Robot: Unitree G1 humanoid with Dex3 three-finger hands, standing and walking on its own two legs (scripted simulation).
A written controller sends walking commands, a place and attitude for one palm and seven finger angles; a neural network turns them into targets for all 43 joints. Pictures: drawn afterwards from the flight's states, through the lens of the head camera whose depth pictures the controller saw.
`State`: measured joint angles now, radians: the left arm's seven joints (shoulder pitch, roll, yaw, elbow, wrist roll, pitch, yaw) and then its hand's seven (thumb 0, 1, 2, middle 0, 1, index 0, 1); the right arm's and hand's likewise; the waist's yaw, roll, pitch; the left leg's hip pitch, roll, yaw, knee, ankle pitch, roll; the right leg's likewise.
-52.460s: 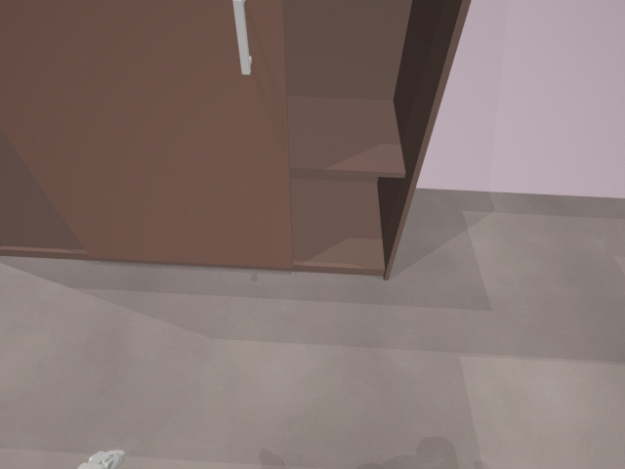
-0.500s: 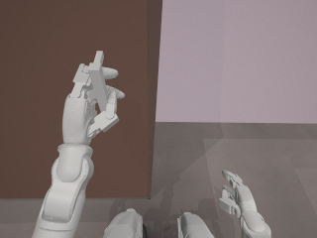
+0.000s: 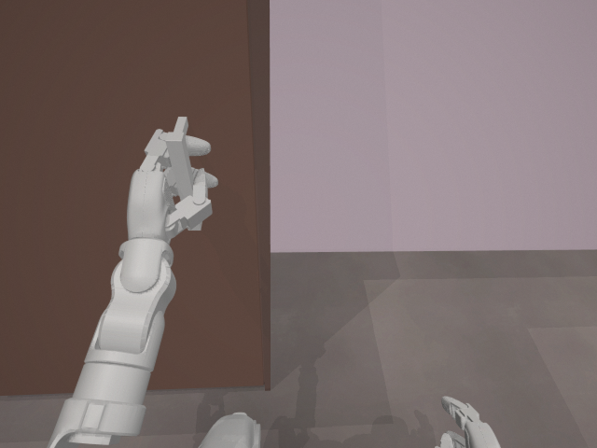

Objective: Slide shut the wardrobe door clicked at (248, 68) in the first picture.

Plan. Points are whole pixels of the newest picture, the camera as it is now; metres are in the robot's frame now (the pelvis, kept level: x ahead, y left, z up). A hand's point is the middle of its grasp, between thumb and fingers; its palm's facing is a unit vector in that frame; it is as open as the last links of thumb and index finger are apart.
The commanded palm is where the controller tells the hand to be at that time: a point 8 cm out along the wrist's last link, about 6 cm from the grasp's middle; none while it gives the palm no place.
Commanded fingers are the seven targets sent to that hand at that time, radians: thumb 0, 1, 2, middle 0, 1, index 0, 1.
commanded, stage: step sideways, sliding the door along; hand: left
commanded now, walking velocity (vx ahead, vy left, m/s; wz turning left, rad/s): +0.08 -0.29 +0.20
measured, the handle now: (188, 176) +0.39 +0.18 +0.17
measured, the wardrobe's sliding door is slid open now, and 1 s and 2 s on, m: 0.00 0.00 0.00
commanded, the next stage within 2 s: none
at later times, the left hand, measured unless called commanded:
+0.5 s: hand (217, 196) +0.36 +0.14 +0.17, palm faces +0.50 -0.87 -0.02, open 6.1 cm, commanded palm +0.32 +0.11 +0.16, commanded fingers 0.00 0.90 0.90 -0.45 -1.40 -0.45 -1.40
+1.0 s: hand (221, 188) +0.38 +0.14 +0.17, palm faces +0.76 -0.65 -0.03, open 6.5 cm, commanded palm +0.33 +0.07 +0.16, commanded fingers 0.00 0.90 0.90 -0.45 -1.40 -0.45 -1.40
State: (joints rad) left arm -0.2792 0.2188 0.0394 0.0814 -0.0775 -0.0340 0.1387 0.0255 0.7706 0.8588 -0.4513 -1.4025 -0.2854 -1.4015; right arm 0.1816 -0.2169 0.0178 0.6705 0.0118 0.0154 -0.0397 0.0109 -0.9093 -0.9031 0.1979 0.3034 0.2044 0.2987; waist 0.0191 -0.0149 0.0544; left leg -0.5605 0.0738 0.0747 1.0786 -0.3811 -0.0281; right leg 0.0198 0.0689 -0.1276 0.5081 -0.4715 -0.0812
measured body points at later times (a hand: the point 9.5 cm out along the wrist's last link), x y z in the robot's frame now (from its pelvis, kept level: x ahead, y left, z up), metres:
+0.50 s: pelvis +0.03 -0.12 +0.00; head +0.08 -0.11 +0.44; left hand +0.33 +0.18 +0.17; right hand +0.27 -0.24 -0.11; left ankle +0.08 +0.12 -0.71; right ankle +0.08 -0.25 -0.72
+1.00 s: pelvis +0.13 -0.18 +0.00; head +0.23 -0.17 +0.44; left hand +0.33 +0.17 +0.17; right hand +0.38 -0.35 -0.10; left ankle +0.07 -0.03 -0.70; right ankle +0.18 -0.31 -0.72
